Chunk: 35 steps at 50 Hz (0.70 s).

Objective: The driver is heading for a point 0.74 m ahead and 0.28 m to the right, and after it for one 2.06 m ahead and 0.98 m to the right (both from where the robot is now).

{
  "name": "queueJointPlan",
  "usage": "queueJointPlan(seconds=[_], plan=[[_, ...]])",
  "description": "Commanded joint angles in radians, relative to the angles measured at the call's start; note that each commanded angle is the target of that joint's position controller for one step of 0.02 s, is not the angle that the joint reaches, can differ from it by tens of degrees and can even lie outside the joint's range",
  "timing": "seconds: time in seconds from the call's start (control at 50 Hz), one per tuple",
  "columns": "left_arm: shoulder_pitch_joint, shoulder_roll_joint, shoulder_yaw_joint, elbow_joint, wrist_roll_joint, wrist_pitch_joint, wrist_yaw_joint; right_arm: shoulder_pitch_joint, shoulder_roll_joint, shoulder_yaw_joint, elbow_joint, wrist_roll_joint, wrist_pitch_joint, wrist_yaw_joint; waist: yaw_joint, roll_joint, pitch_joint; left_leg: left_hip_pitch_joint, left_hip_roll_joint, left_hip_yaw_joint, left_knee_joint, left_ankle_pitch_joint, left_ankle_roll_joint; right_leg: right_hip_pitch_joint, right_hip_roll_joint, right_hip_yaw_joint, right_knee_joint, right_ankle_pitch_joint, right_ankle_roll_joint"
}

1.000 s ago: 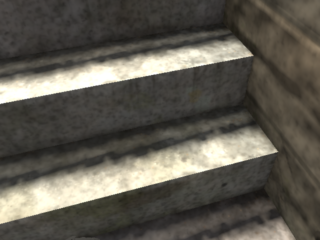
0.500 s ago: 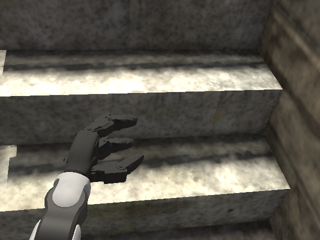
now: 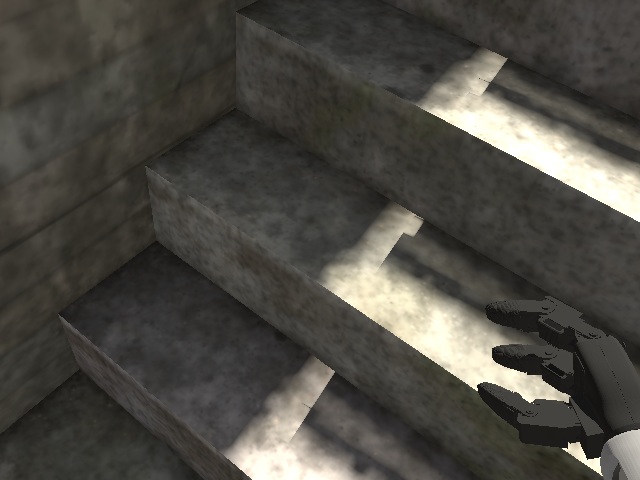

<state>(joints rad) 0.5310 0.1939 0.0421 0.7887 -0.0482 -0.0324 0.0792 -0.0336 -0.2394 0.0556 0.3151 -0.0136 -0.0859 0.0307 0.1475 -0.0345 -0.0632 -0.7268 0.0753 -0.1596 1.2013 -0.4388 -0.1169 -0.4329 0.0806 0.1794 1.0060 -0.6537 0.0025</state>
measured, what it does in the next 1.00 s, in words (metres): goes down, backwards, turning right: right foot, then left foot 0.21 m lower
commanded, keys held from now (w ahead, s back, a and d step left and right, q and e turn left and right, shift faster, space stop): e+shift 0.30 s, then w+e+shift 0.48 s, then w+q+shift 0.22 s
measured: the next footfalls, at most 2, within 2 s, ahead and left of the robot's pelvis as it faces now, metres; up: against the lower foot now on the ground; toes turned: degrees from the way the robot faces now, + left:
right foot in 0.24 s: +0.06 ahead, +0.00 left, +0.02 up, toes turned -10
left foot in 0.48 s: -0.04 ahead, +0.25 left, -0.19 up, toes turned -28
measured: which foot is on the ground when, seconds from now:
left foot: down 0.00-0.22, up 0.24-0.46, down 0.48-0.86, up 0.88-1.00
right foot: down 0.00-0.02, up 0.04-0.22, down 0.24-0.42, up 0.44-0.82, down 0.84-1.00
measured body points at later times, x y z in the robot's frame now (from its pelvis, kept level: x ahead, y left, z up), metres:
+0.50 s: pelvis -0.06 +0.15 -0.11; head -0.07 +0.16 +0.34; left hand +0.17 +0.36 -0.18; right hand +0.06 -0.15 -0.15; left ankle -0.06 +0.26 -0.85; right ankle -0.05 +0.03 -0.62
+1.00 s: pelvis -0.15 +0.13 -0.14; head -0.14 +0.14 +0.31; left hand +0.15 +0.05 -0.18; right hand -0.29 -0.09 -0.24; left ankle -0.10 +0.24 -0.72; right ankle -0.17 +0.07 -0.87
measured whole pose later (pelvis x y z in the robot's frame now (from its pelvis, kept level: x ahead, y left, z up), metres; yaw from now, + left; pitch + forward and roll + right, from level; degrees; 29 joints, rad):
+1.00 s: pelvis -0.15 +0.13 -0.14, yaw -41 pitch +2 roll -1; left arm -0.02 0.18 -0.06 0.56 0.05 -0.07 -0.01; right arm 0.39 -0.23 0.03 0.66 0.02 -0.05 -0.03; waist -0.18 -0.02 -0.02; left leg -0.69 0.07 0.03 1.54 -0.41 -0.03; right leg -0.33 0.04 -0.19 0.54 -0.25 -0.11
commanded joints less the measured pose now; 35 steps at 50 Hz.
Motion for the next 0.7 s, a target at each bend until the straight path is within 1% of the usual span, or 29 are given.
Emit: queueJointPlan(seconds=[0.02, 0.04, 0.08, 0.1, 0.12, 0.14, 0.18, 0.2, 0.22, 0.24, 0.26, 0.28, 0.3, 0.32, 0.34, 0.36, 0.4, 0.42, 0.44, 0.46, 0.48, 0.5, 0.52, 0.54, 0.56, 0.58, 0.62, 0.64, 0.7], plan=[[-0.143, 0.090, 0.024, -0.105, -0.002, 0.005, 0.012, 0.337, -0.011, -0.005, 0.086, 0.049, 0.008, 0.000, -0.220, 0.151, -0.155, 0.757, 0.070, -0.018, -0.706, 0.471, 0.093, -0.295, -0.003, 0.143, 0.126, 0.226, -0.036], [-0.008, 0.070, 0.024, -0.101, 0.029, 0.005, -0.030, 0.331, -0.143, -0.045, 0.143, 0.029, 0.001, 0.015, -0.113, 0.381, -0.352, 1.186, 0.169, -0.164, -0.426, 0.951, 0.124, -0.527, 0.106, 0.049, 0.480, -0.050, 0.094], [0.050, 0.132, 0.056, -0.140, 0.048, -0.017, -0.050, 0.085, -0.146, -0.059, 0.030, -0.030, 0.025, 0.005, -0.002, 0.310, -0.391, 1.078, 0.329, -0.204, -0.418, 1.053, 0.182, -0.641, 0.038, -0.038, 0.693, -0.112, 0.178], [0.129, 0.097, 0.054, -0.123, 0.051, 0.009, -0.025, -0.002, -0.110, -0.056, -0.004, -0.043, 0.037, -0.005, 0.055, 0.222, -0.345, 0.921, 0.290, -0.133, -0.474, 0.840, 0.168, -0.540, 0.013, -0.142, 0.726, -0.095, 0.177], [0.128, 0.085, 0.044, -0.118, 0.035, 0.054, 0.009, -0.104, -0.060, -0.040, -0.001, -0.044, 0.059, -0.016, 0.080, 0.146, -0.151, 0.703, 0.163, 0.029, -0.545, 0.721, 0.152, -0.464, 0.039, -0.223, 0.715, -0.081, 0.164], [0.254, 0.063, 0.041, -0.097, 0.062, 0.089, 0.011, -0.234, -0.073, -0.044, -0.026, -0.051, 0.065, -0.023, 0.197, 0.179, -0.066, 0.564, 0.134, 0.183, -0.559, 0.799, 0.142, -0.333, 0.042, -0.292, 0.663, -0.116, 0.171], [0.577, 0.058, 0.037, -0.027, 0.101, 0.137, 0.009, -0.483, -0.076, -0.057, -0.074, -0.011, 0.080, -0.012, 0.389, 0.274, -0.063, 0.332, 0.149, 0.253, -0.527, 0.749, 0.114, -0.010, -0.078, -0.249, 0.455, -0.075, 0.133], [0.711, 0.025, 0.032, 0.011, 0.105, 0.143, 0.015, -0.550, -0.054, -0.061, -0.085, 0.030, 0.082, -0.010, 0.453, 0.179, -0.071, 0.163, 0.152, 0.222, -0.322, 0.695, 0.111, 0.202, -0.144, -0.174, 0.293, 0.121, 0.053], [0.697, -0.022, 0.012, 0.054, 0.117, 0.134, 0.009, -0.502, 0.064, -0.029, -0.076, 0.059, 0.093, 0.005, 0.403, -0.088, -0.034, 0.125, 0.038, 0.307, 0.015, 0.212, 0.084, 0.242, -0.189, -0.113, -0.055, 0.385, -0.052], [0.502, -0.069, -0.027, 0.035, 0.146, 0.111, -0.002, -0.428, 0.155, 0.000, -0.072, 0.045, 0.095, 0.024, 0.244, -0.254, 0.086, 0.130, -0.056, 0.314, 0.370, -0.182, 0.063, 0.070, -0.092, -0.158, -0.245, 0.501, -0.093], [0.343, -0.130, -0.067, -0.018, 0.162, 0.077, -0.017, -0.442, 0.182, 0.001, -0.114, 0.035, 0.096, 0.040, 0.144, -0.199, 0.166, 0.071, -0.107, 0.228, 0.585, -0.181, 0.056, -0.037, -0.075, -0.050, -0.237, 0.537, -0.134], [0.116, -0.045, -0.053, -0.134, 0.136, 0.030, -0.030, -0.340, 0.173, -0.006, -0.188, 0.013, 0.108, 0.053, -0.014, -0.271, 0.153, 0.106, -0.157, 0.001, 0.542, -0.141, 0.052, -0.207, -0.044, 0.336, -0.334, 0.477, -0.198], [-0.112, 0.055, -0.024, -0.240, 0.087, -0.003, -0.027, -0.107, 0.106, -0.032, -0.159, 0.008, 0.120, 0.038, -0.173, -0.231, 0.172, 0.179, -0.190, -0.066, 0.552, -0.107, 0.042, -0.374, -0.120, 0.605, -0.425, 0.278, -0.253], [-0.251, 0.135, -0.007, -0.309, 0.050, -0.019, -0.007, 0.065, -0.006, -0.076, -0.110, 0.010, 0.119, -0.001, -0.242, -0.122, 0.216, 0.251, -0.179, -0.120, 0.601, -0.102, 0.040, -0.522, -0.172, 0.643, -0.370, 0.164, -0.262], [-0.424, 0.174, -0.002, -0.367, 0.044, -0.038, 0.012, 0.213, -0.097, -0.114, -0.048, 0.023, 0.130, -0.039, -0.334, -0.024, 0.180, 0.375, -0.162, -0.119, 0.665, 0.044, 0.042, -0.659, -0.192, 0.577, -0.230, 0.118, -0.235], [-0.540, 0.189, -0.013, -0.411, 0.043, -0.051, 0.020, 0.322, -0.122, -0.120, 0.004, 0.000, 0.142, -0.060, -0.400, -0.011, 0.092, 0.553, -0.167, -0.027, 0.630, 0.195, 0.034, -0.769, -0.184, 0.424, -0.130, 0.184, -0.207], [-0.516, 0.089, -0.046, -0.395, 0.068, -0.041, 0.025, 0.427, -0.092, -0.092, 0.125, -0.037, 0.150, -0.073, -0.403, -0.029, 0.015, 0.734, -0.125, 0.189, -0.162, 0.206, 0.121, -0.794, -0.028, 0.083, -0.018, 0.122, -0.029], [-0.423, 0.035, -0.041, -0.373, 0.056, -0.001, 0.041, 0.361, 0.003, -0.060, 0.198, -0.057, 0.152, -0.056, -0.322, 0.037, 0.070, 0.631, -0.121, 0.329, -0.591, 0.365, 0.164, -0.639, 0.086, -0.153, 0.180, 0.027, 0.044], [-0.354, -0.025, -0.039, -0.375, 0.050, 0.041, 0.041, 0.265, 0.117, -0.024, 0.252, -0.059, 0.145, -0.022, -0.227, 0.247, 0.135, 0.487, -0.066, 0.282, -0.884, 0.586, 0.209, -0.557, 0.172, -0.278, 0.516, -0.031, 0.055], [-0.246, -0.089, -0.045, -0.374, 0.050, 0.075, 0.032, 0.085, 0.185, 0.004, 0.270, -0.053, 0.132, 0.001, -0.083, 0.358, 0.191, 0.333, 0.008, 0.245, -1.019, 0.690, 0.228, -0.521, 0.183, -0.255, 0.918, -0.003, 0.039], [-0.115, -0.094, -0.042, -0.375, 0.029, 0.102, 0.024, -0.123, 0.179, 0.024, 0.246, -0.062, 0.115, 0.002, 0.087, 0.318, 0.254, 0.174, 0.060, 0.235, -1.141, 0.689, 0.225, -0.480, 0.168, -0.140, 1.083, 0.004, 0.037], [-0.008, -0.117, -0.041, -0.321, 0.033, 0.104, 0.001, -0.131, 0.175, 0.030, 0.276, -0.063, 0.111, -0.006, 0.129, 0.218, 0.155, 0.294, 0.030, 0.249, -0.925, 0.639, 0.174, -0.605, 0.200, -0.089, 1.421, 0.021, 0.023], [-0.038, -0.104, -0.053, -0.328, 0.045, 0.083, -0.035, -0.053, 0.104, 0.004, 0.261, -0.084, 0.047, -0.004, 0.099, 0.140, 0.057, 0.480, 0.141, 0.122, -0.553, 1.045, 0.174, -0.769, 0.133, -0.072, 1.495, 0.141, 0.055], [0.039, -0.042, -0.053, -0.308, 0.053, 0.061, -0.050, 0.007, -0.061, -0.045, 0.274, -0.042, -0.009, -0.024, 0.096, 0.118, -0.139, 0.753, 0.279, -0.068, -0.618, 0.874, 0.228, -0.894, -0.015, 0.003, 1.496, 0.248, 0.064], [-0.006, 0.022, -0.050, -0.320, 0.021, 0.041, -0.063, 0.048, -0.223, -0.095, 0.269, -0.032, -0.044, -0.041, 0.051, 0.208, -0.223, 0.780, 0.436, -0.383, -0.839, 0.149, 0.390, -0.898, -0.159, 0.049, 1.373, 0.403, 0.085], [-0.161, 0.109, -0.025, -0.312, 0.014, 0.033, -0.089, 0.096, -0.133, -0.077, 0.278, -0.022, -0.041, -0.070, -0.039, 0.052, -0.203, 0.814, 0.377, -0.367, -0.867, -0.027, 0.393, -0.903, -0.151, -0.005, 1.318, 0.485, 0.106], [-0.431, 0.165, -0.009, -0.354, 0.019, 0.056, -0.090, 0.208, -0.096, -0.059, 0.273, -0.044, -0.030, -0.101, -0.157, -0.056, -0.093, 0.697, 0.308, -0.286, -0.877, -0.133, 0.375, -0.774, -0.155, -0.090, 0.980, 0.579, 0.108], [-0.596, 0.140, -0.030, -0.417, 0.023, 0.054, -0.084, 0.267, -0.120, -0.065, 0.272, -0.043, -0.036, -0.114, -0.228, -0.084, 0.031, 0.629, 0.316, -0.265, -0.888, -0.157, 0.363, -0.786, -0.193, -0.056, 0.697, 0.541, 0.106], [-0.717, 0.033, -0.087, -0.461, -0.014, 0.043, -0.107, 0.369, -0.181, -0.084, 0.287, -0.039, -0.017, -0.122, -0.285, 0.020, 0.046, 0.520, 0.300, -0.140, -0.976, -0.138, 0.334, -0.505, -0.192, -0.214, 0.235, 0.258, 0.077]])
Velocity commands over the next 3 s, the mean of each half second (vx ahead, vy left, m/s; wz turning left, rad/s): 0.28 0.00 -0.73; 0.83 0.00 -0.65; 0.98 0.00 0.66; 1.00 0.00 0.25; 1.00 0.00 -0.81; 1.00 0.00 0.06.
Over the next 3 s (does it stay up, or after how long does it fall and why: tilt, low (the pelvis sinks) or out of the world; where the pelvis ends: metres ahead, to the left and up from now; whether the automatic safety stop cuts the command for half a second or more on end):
stays up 0.35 -0.10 0.25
